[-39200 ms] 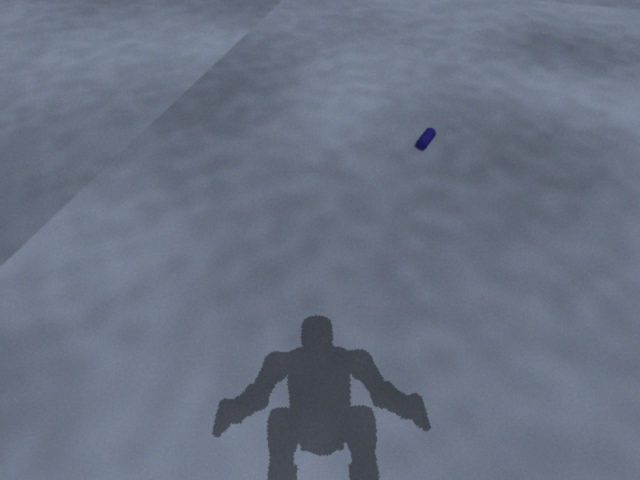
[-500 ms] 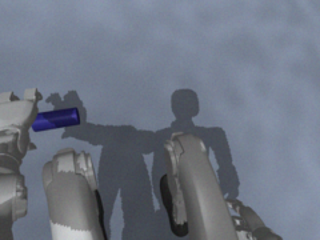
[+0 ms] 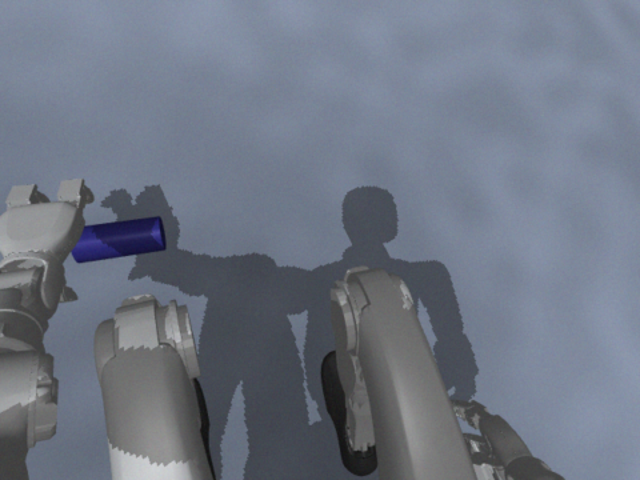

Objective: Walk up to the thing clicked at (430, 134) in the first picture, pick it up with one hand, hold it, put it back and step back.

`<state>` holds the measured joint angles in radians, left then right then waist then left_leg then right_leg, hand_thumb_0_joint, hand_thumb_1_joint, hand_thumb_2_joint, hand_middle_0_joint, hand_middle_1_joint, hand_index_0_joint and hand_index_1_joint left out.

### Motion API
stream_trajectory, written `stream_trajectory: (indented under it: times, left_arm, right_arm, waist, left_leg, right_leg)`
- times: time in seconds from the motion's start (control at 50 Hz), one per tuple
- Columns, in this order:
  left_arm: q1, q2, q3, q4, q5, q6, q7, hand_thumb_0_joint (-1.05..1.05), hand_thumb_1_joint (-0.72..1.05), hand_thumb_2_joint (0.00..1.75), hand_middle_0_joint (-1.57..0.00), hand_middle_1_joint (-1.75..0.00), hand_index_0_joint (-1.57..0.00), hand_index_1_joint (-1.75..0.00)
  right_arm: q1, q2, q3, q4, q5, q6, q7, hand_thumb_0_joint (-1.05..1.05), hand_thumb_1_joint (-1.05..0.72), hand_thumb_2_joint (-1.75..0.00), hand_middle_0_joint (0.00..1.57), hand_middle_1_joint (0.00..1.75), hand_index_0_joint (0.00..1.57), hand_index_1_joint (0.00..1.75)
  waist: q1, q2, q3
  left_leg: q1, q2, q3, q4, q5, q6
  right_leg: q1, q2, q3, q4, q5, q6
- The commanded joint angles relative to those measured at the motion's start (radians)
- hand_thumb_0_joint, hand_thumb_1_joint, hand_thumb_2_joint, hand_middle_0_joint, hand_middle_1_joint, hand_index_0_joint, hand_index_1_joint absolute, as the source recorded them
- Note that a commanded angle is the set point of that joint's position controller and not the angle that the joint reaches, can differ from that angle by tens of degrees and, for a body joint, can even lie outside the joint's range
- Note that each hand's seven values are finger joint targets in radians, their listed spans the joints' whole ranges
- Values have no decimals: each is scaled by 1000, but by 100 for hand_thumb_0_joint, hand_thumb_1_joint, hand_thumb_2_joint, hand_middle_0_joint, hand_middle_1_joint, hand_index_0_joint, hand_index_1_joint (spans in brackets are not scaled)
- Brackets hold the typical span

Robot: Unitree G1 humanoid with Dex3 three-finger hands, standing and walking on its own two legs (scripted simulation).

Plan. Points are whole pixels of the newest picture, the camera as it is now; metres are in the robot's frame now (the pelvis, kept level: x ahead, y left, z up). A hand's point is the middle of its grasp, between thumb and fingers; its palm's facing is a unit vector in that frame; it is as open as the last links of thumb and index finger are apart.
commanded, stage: rise first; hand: left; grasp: from above
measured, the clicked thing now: (120, 239) +0.45 +0.25 -0.29
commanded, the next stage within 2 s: approach in 0.02 s
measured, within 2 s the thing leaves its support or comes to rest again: neither
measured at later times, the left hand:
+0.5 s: hand (112, 221) +0.45 +0.24 -0.18, palm faces -0.41 -0.03 -0.91, open 14.0 cm
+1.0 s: hand (98, 238) +0.42 +0.25 -0.16, palm faces -0.49 -0.05 -0.87, open 13.8 cm
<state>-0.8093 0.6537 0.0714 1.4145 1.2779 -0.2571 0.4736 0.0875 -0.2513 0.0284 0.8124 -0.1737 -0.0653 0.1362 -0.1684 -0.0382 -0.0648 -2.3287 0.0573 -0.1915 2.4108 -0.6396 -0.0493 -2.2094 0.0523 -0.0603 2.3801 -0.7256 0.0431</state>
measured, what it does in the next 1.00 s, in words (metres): stands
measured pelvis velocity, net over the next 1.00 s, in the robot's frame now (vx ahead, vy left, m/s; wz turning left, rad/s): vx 0.00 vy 0.00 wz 0.00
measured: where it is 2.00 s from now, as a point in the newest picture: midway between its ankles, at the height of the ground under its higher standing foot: (276, 446)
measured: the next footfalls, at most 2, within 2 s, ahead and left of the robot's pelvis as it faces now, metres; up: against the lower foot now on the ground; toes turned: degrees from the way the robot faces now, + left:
none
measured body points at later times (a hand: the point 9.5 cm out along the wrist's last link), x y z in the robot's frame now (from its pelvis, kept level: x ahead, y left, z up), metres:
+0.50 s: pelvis +0.00 +0.00 +0.00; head +0.22 +0.06 +0.38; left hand +0.46 +0.24 -0.13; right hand +0.06 -0.27 -0.11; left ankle +0.09 +0.15 -0.29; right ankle +0.09 -0.12 -0.29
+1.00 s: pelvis +0.00 +0.00 +0.01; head +0.21 +0.05 +0.40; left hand +0.44 +0.25 -0.11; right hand +0.07 -0.27 -0.11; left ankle +0.09 +0.15 -0.29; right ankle +0.09 -0.12 -0.29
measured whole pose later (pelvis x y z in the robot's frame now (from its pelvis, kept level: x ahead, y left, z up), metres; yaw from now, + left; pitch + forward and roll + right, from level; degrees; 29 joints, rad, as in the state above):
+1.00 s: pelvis +0.00 +0.00 +0.01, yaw +0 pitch +31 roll -6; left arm -0.91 0.58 -0.03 1.49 1.23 -0.20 0.44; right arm 0.12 -0.27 0.04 0.80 -0.16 -0.09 0.15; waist -0.19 -0.02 -0.07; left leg -2.30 0.06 -0.19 2.37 -0.63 -0.05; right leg -2.20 0.06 -0.06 2.35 -0.70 0.03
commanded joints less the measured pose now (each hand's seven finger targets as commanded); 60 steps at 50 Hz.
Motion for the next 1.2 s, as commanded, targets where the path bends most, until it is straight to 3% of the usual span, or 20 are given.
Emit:
stream_trajectory:
  times: [0.0,0.16,0.22,0.28,0.3,0.38,0.42,0.46,0.5,0.54,0.62,0.68,0.76,0.78,0.82,0.88,0.94,1.0,1.08,1.18]
  left_arm:
    - [-296,233,36,-125,-7,2,46,0,-60,105,-7,-99,-5,-101]
    - [-349,223,13,-100,-5,12,63,0,-55,102,-7,-104,-7,-104]
    - [-404,151,-42,-72,-10,14,71,0,-55,101,-7,-105,-7,-104]
    - [-439,119,-70,-76,-10,25,86,0,-55,101,-7,-104,-7,-104]
    - [-459,85,-95,-55,-10,32,90,0,-55,101,-7,-106,-7,-105]
    - [-443,83,-84,39,-7,77,117,0,-54,101,-7,-105,-7,-105]
    - [-418,149,-23,24,-6,102,135,0,-55,103,-8,-104,-7,-104]
    - [-382,72,-54,103,-14,129,137,0,-55,102,-7,-104,-7,-104]
    - [-375,72,-64,141,-36,145,121,0,-54,101,-7,-106,-8,-105]
    - [-348,168,7,34,-54,156,105,0,-54,103,-8,-105,-8,-105]
    - [-329,105,-43,58,-80,160,51,0,-54,104,-8,-108,-8,-107]
    - [-373,223,30,-119,-93,130,19,0,-56,104,-8,-106,-8,-106]
    - [-396,54,-89,-104,-103,96,-25,0,-54,104,-8,-109,-8,-109]
    - [-429,102,-64,-172,-103,82,-26,0,-55,104,-8,-108,-8,-108]
    - [-385,137,-41,-184,-91,73,-26,0,-54,109,-9,-110,-9,-110]
    - [-403,35,-110,-59,-72,69,-18,0,-52,101,-8,-107,-9,-106]
    - [-403,105,-76,-10,-53,55,10,0,-52,104,-8,-108,-9,-107]
    - [-422,112,-72,39,-18,49,46,0,-49,104,-8,-109,-10,-108]
    - [-457,180,-17,34,9,49,113,0,-50,102,-8,-107,-9,-106]
    - [-469,142,-47,132,7,64,153,0,-54,100,-6,-100,-6,-100]
  right_arm:
    - [157,-242,-69,-27,-7,-5,-14,0,-90,-90,20,30,20,30]
    - [151,-241,-64,-24,-13,-21,-13,0,-91,-90,20,30,20,30]
    - [169,-239,-56,-14,-18,-32,-7,0,-91,-90,20,30,20,30]
    - [179,-242,-55,-7,-19,-37,-8,0,-91,-90,20,30,20,30]
    - [180,-240,-52,-5,-24,-39,-4,0,-91,-90,20,30,20,30]
    - [188,-252,-44,-7,-32,-48,11,0,-91,-90,20,30,20,30]
    - [190,-258,-38,-16,-27,-45,15,0,-91,-90,20,30,20,30]
    - [176,-248,-34,-21,-39,-52,31,0,-91,-90,20,30,20,30]
    - [173,-245,-25,-32,-37,-56,42,0,-91,-90,20,30,20,30]
    - [186,-243,-29,-31,-21,-46,41,0,-91,-90,20,30,20,30]
    - [182,-228,-30,-38,-14,-39,52,0,-91,-90,20,30,20,30]
    - [218,-241,-50,-34,0,-34,42,0,-92,-90,20,30,20,30]
    - [230,-231,-68,-28,12,-26,34,0,-92,-90,20,30,20,30]
    - [244,-241,-74,-29,15,-25,27,0,-92,-90,20,30,20,30]
    - [246,-246,-84,-26,21,-20,17,0,-92,-90,20,30,20,30]
    - [239,-241,-74,-24,18,-18,9,0,-91,-90,20,30,20,30]
    - [223,-241,-56,-24,14,-23,-2,0,-91,-90,20,30,20,30]
    - [207,-242,-37,-30,-3,-33,-1,0,-91,-90,20,30,20,30]
    - [184,-253,-27,-32,-23,-46,-1,0,-91,-90,20,30,20,30]
    - [177,-267,-12,-19,-61,-76,25,0,-90,-90,20,30,20,30]
  waist:
    - [-5,267,-613]
    - [-18,277,-608]
    - [-72,259,-585]
    - [-70,289,-631]
    - [-96,292,-616]
    - [-99,299,-597]
    - [-54,311,-622]
    - [-75,295,-582]
    - [-90,252,-555]
    - [-20,282,-668]
    - [-72,180,-587]
    - [-16,241,-716]
    - [-86,186,-623]
    - [-71,196,-648]
    - [-30,228,-690]
    - [-91,168,-572]
    - [-66,163,-531]
    - [-82,190,-521]
    - [-68,287,-594]
    - [-129,267,-496]
  left_leg:
    - [509,-28,139,-220,92,65]
    - [507,-27,139,-216,53,64]
    - [483,-27,131,-202,42,64]
    - [520,-26,129,-208,65,60]
    - [511,-24,129,-200,62,60]
    - [512,-24,133,-200,76,58]
    - [506,-29,140,-216,96,60]
    - [494,-28,143,-220,84,60]
    - [434,-29,146,-198,75,72]
    - [457,-34,159,-212,130,74]
    - [368,-29,153,-183,117,90]
    - [440,-27,156,-198,142,83]
    - [420,-24,141,-209,84,79]
    - [437,-29,141,-219,79,80]
    - [492,-27,145,-234,106,73]
    - [454,-26,134,-231,64,75]
    - [413,-28,134,-230,39,77]
    - [430,-28,133,-224,41,73]
    - [492,-27,138,-214,75,63]
    - [433,-29,125,-195,6,63]
  right_leg:
    - [236,18,-105,-279,207,-71]
    - [214,19,-101,-282,166,-74]
    - [207,24,-100,-284,160,-73]
    - [202,22,-112,-282,189,-73]
    - [205,25,-111,-285,190,-72]
    - [207,25,-122,-272,217,-70]
    - [230,22,-119,-274,227,-72]
    - [211,28,-123,-268,223,-72]
    - [246,36,-110,-287,226,-66]
    - [340,31,-89,-290,264,-64]
    - [355,38,-73,-299,266,-52]
    - [411,30,-68,-308,265,-58]
    - [349,35,-77,-331,215,-63]
    - [342,30,-83,-344,205,-63]
    - [353,26,-85,-335,224,-67]
    - [276,28,-101,-336,200,-69]
    - [265,31,-91,-333,156,-71]
    - [256,32,-99,-312,161,-71]
    - [261,31,-101,-284,195,-73]
    - [211,34,-121,-282,135,-71]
